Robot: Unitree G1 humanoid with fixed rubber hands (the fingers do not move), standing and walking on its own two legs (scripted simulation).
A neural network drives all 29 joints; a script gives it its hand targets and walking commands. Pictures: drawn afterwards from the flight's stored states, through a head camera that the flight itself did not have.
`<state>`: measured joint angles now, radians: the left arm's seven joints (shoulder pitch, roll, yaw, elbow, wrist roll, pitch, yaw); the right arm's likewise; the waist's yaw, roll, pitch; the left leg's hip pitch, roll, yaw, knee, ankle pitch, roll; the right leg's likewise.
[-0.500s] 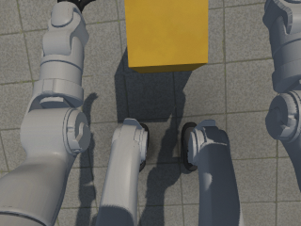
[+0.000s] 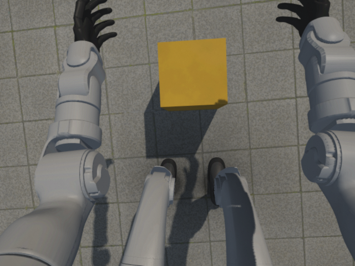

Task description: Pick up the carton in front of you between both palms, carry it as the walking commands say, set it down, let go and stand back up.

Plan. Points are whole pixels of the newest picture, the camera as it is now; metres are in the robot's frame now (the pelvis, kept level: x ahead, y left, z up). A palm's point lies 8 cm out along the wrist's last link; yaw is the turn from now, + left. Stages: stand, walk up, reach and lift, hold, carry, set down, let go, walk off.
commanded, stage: let go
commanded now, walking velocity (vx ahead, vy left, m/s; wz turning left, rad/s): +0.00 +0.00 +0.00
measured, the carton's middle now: (192, 80) +0.52 +0.01 -0.50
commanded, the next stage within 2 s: stand in 1.36 s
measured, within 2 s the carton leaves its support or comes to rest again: neither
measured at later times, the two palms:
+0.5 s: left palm (36, 109) +0.39 +0.23 +0.01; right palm out of the picture +0.40 -0.21 +0.00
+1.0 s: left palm out of the picture +0.25 +0.23 +0.09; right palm out of the picture +0.25 -0.23 +0.09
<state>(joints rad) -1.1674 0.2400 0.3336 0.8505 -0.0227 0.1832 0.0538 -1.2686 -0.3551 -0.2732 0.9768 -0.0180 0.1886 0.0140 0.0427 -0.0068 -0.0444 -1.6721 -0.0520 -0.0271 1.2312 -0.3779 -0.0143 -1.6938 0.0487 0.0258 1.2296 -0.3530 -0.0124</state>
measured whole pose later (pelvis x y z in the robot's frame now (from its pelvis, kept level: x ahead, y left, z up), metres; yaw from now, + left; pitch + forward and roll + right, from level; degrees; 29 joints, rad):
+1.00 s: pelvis +0.09 +0.00 +0.16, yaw -1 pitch +0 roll +0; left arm 0.23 0.21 0.04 0.44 0.00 0.07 -0.08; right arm 0.23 -0.22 -0.05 0.44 0.00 0.07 0.06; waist 0.00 0.01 0.05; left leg -0.17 -0.03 -0.06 0.43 -0.26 0.01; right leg -0.19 0.04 0.04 0.43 -0.25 -0.02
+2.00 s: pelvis +0.14 +0.01 +0.14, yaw -2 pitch +3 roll +0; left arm 0.34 0.26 -0.01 0.80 0.02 -0.03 0.04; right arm 0.35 -0.25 0.01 0.78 -0.01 -0.03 -0.03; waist 0.00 -0.01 -0.09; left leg -0.21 -0.04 -0.03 0.56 -0.41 0.03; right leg -0.24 0.04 0.06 0.57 -0.39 -0.01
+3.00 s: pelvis +0.10 +0.02 +0.15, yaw -2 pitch -1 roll +0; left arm 0.35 0.16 -0.05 1.15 0.01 0.01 0.05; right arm 0.38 -0.16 0.05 1.12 -0.01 0.00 -0.05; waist 0.00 -0.01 0.00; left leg -0.14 -0.05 -0.02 0.48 -0.31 0.04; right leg -0.17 0.03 0.07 0.48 -0.29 0.00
